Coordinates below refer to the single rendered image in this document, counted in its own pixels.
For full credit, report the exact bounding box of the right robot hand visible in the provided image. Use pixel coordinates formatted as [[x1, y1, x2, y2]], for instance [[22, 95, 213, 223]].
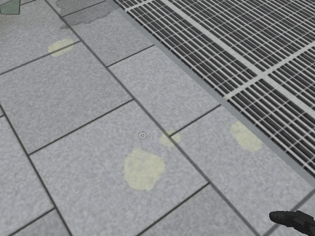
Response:
[[269, 210, 315, 236]]

